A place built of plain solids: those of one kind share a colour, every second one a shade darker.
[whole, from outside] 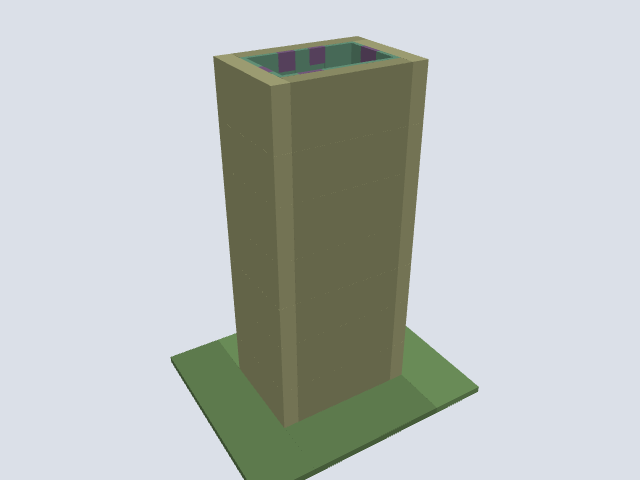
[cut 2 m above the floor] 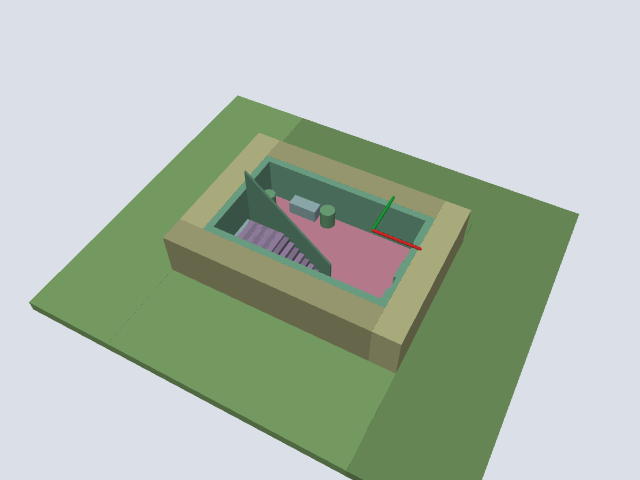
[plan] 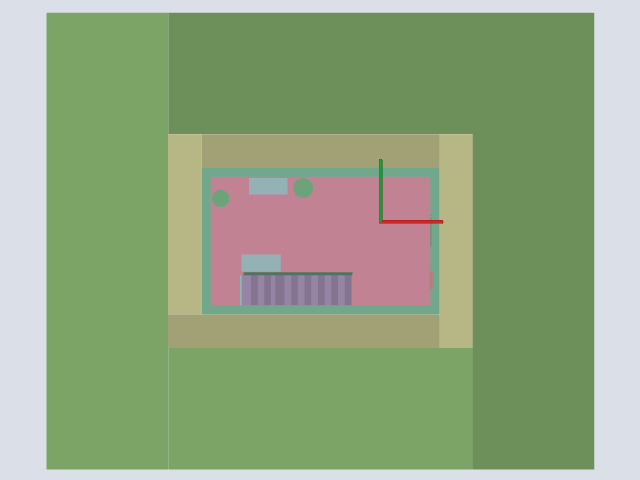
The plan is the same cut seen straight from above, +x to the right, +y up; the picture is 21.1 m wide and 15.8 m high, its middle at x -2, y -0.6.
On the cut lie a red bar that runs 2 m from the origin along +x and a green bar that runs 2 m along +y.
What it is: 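Pilots' lookouts, coast signal stations and time-ball towers of northern Europe's harbours, in general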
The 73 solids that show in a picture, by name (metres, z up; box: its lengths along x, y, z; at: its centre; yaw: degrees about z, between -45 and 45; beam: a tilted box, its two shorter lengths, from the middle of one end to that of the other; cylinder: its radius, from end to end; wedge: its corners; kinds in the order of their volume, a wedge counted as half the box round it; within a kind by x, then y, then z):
{
 "wall_fill_1": {"box": [1.11, 5.93, 3.55], "at": [-6.45, -0.08, 1.42]},
 "wall_fill_2": {"box": [1.11, 5.93, 3.64], "at": [-6.45, -0.08, 5.01]},
 "wall_fill_3": {"box": [1.11, 5.93, 3.0], "at": [-6.45, -0.08, 8.33]},
 "wall_fill_4": {"box": [1.11, 5.93, 3.19], "at": [-6.45, -0.08, 11.43]},
 "wall_fill_5": {"box": [1.11, 5.93, 3.64], "at": [-6.45, -0.08, 14.84]},
 "wall_fill_6": {"box": [1.11, 5.93, 3.0], "at": [-6.45, -0.08, 18.16]},
 "wall_fill_7": {"box": [1.11, 5.93, 3.72], "at": [-6.45, -0.08, 21.53]},
 "wall_fill_8": {"box": [8.93, 1.11, 3.55], "at": [-2.54, -3.6, 1.42]},
 "wall_fill_9": {"box": [8.93, 1.11, 3.72], "at": [-2.54, -3.6, 21.53]},
 "wall_fill_10": {"box": [7.82, 1.11, 3.55], "at": [-1.99, 2.33, 1.42]},
 "wall_fill_11": {"box": [7.82, 1.11, 3.64], "at": [-1.99, 2.33, 5.01]},
 "wall_fill_12": {"box": [7.82, 1.11, 3.0], "at": [-1.99, 2.33, 8.33]},
 "wall_fill_13": {"box": [7.82, 1.11, 3.19], "at": [-1.99, 2.33, 11.43]},
 "wall_fill_14": {"box": [7.82, 1.11, 3.64], "at": [-1.99, 2.33, 14.84]},
 "wall_fill_15": {"box": [7.82, 1.11, 3.0], "at": [-1.99, 2.33, 18.16]},
 "wall_fill_16": {"box": [7.82, 1.11, 3.72], "at": [-1.99, 2.33, 21.53]},
 "wall_fill_17": {"box": [1.11, 7.04, 3.55], "at": [2.48, -0.63, 1.42]},
 "wall_fill_18": {"box": [1.11, 7.04, 3.64], "at": [2.48, -0.63, 5.01]},
 "wall_fill_19": {"box": [1.11, 7.04, 3.0], "at": [2.48, -0.63, 8.33]},
 "wall_fill_20": {"box": [1.11, 7.04, 3.19], "at": [2.48, -0.63, 11.43]},
 "wall_fill_21": {"box": [1.11, 7.04, 3.64], "at": [2.48, -0.63, 14.84]},
 "wall_fill_22": {"box": [1.11, 7.04, 3.0], "at": [2.48, -0.63, 18.16]},
 "wall_fill_23": {"box": [1.11, 7.04, 3.72], "at": [2.48, -0.63, 21.53]},
 "ground_garden_1": {"box": [4.0, 15.04, 0.5], "at": [-9.0, -0.63, -0.27]},
 "ground_garden_2": {"box": [10.03, 4.0, 0.5], "at": [-1.99, -6.15, -0.27]},
 "ground_garden_3": {"box": [10.03, 4.0, 0.5], "at": [-1.99, 4.88, -0.27]},
 "ground_garden_4": {"box": [4.0, 15.04, 0.5], "at": [5.03, -0.63, -0.27]},
 "wall_1": {"box": [0.3, 1.31, 3.72], "at": [-5.75, -2.39, 21.53]},
 "wall_2": {"box": [0.3, 4.83, 3.55], "at": [-5.75, -0.63, 1.42]},
 "wall_3": {"box": [0.3, 1.96, 3.72], "at": [-5.75, 0.8, 21.53]},
 "wall_4": {"box": [2.23, 0.3, 3.72], "at": [-4.78, -2.9, 21.53]},
 "wall_5": {"wedge": [[-4.52, -1.76, -0.05], [-4.52, -1.76, 4.62], [-4.52, -1.66, -0.05], [-4.52, -1.66, 4.62], [-0.93, -1.76, -0.05], [-0.93, -1.76, 1.23], [-0.93, -1.66, -0.05], [-0.93, -1.66, 1.23]]},
 "wall_6": {"box": [5.15, 0.3, 3.72], "at": [-3.32, 1.63, 21.53]},
 "wall_7": {"box": [1.11, 0.2, 1.49], "at": [-3.11, -2.95, 21.66]},
 "wall_8": {"box": [0.99, 0.3, 3.72], "at": [-2.07, -2.9, 21.53]},
 "wall_9": {"box": [7.82, 0.3, 3.55], "at": [-1.99, -2.9, 1.42]},
 "wall_10": {"box": [7.82, 0.3, 3.55], "at": [-1.99, 1.63, 1.42]},
 "wall_11": {"box": [1.13, 0.2, 1.35], "at": [-1.01, -2.95, 21.59]},
 "wall_12": {"box": [2.36, 0.3, 3.72], "at": [0.74, -2.9, 21.53]},
 "wall_13": {"box": [0.3, 0.84, 3.55], "at": [1.77, -2.63, 1.42]},
 "wall_14": {"box": [0.3, 2.38, 3.72], "at": [1.77, -1.86, 21.53]},
 "wall_15": {"box": [0.3, 0.84, 3.55], "at": [1.77, -1.22, 1.42]},
 "wall_16": {"box": [0.3, 1.05, 0.35], "at": [1.77, -0.28, -0.18]},
 "wall_17": {"box": [0.3, 1.53, 3.55], "at": [1.77, 1.01, 1.42]},
 "wall_18": {"box": [0.26, 1.05, 2.1], "at": [1.8, -0.28, 1.05]},
 "wall_19": {"box": [0.2, 0.57, 1.41], "at": [1.82, -1.93, 1.61]},
 "floor_1": {"box": [7.23, 4.23, 0.35], "at": [-1.99, -0.63, -0.18]},
 "step_1": {"box": [0.3, 0.99, 3.39], "at": [-4.42, -2.26, 1.64]},
 "step_2": {"box": [0.3, 0.99, 3.18], "at": [-4.2, -2.26, 1.54]},
 "step_3": {"box": [0.3, 0.99, 2.97], "at": [-3.98, -2.26, 1.43]},
 "step_4": {"box": [0.3, 0.99, 2.76], "at": [-3.76, -2.26, 1.33]},
 "step_5": {"box": [0.3, 0.99, 2.55], "at": [-3.54, -2.26, 1.23]},
 "step_6": {"box": [0.3, 0.99, 2.34], "at": [-3.32, -2.26, 1.12]},
 "step_7": {"box": [0.3, 0.99, 2.14], "at": [-3.1, -2.26, 1.02]},
 "step_8": {"box": [0.3, 0.99, 1.93], "at": [-2.88, -2.26, 0.91]},
 "step_9": {"box": [0.3, 0.99, 1.72], "at": [-2.66, -2.26, 0.81]},
 "step_10": {"box": [0.3, 0.99, 1.51], "at": [-2.44, -2.26, 0.7]},
 "step_11": {"box": [0.3, 0.99, 1.3], "at": [-2.22, -2.26, 0.6]},
 "step_12": {"box": [0.3, 0.99, 1.09], "at": [-2.0, -2.26, 0.5]},
 "step_13": {"box": [0.3, 0.99, 0.88], "at": [-1.78, -2.26, 0.39]},
 "step_14": {"box": [0.3, 0.99, 0.68], "at": [-1.55, -2.26, 0.29]},
 "step_15": {"box": [0.3, 0.99, 0.47], "at": [-1.33, -2.26, 0.18]},
 "step_16": {"box": [0.3, 0.99, 0.26], "at": [-1.11, -2.26, 0.08]},
 "wall_head_1": {"box": [0.3, 1.56, 1.23], "at": [-5.75, -0.96, 22.77]},
 "wall_head_2": {"box": [1.11, 0.3, 0.98], "at": [-3.11, -2.9, 22.89]},
 "wall_head_3": {"box": [1.13, 0.3, 1.12], "at": [-1.01, -2.9, 22.82]},
 "wall_head_4": {"box": [1.49, 0.3, 1.21], "at": [0.01, 1.63, 22.78]},
 "chest_1": {"box": [1.3, 0.57, 0.61], "at": [-3.94, -1.36, 0.28]},
 "chest_2": {"box": [1.27, 0.55, 0.63], "at": [-3.7, 1.17, 0.3]},
 "floor_hda_1": {"box": [0.14, 0.99, 3.6], "at": [-4.57, -2.26, 1.75]},
 "barrel_1": {"cylinder": 0.29, "from": [-5.27, 0.77, -0.02], "to": [-5.27, 0.77, 0.82]},
 "barrel_2": {"cylinder": 0.33, "from": [-2.56, 1.11, -0.02], "to": [-2.56, 1.11, 0.82]},
 "stair_window_1": {"box": [0.13, 0.57, 0.035], "at": [1.67, -1.93, 0.92]}
}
